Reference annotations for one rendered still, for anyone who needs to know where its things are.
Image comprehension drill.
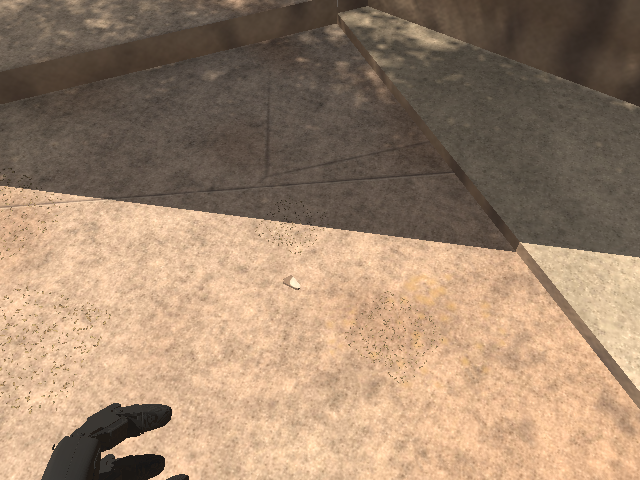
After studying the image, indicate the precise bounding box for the left robot hand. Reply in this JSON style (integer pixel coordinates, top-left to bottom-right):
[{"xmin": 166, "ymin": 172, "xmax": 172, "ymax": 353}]
[{"xmin": 41, "ymin": 403, "xmax": 189, "ymax": 480}]

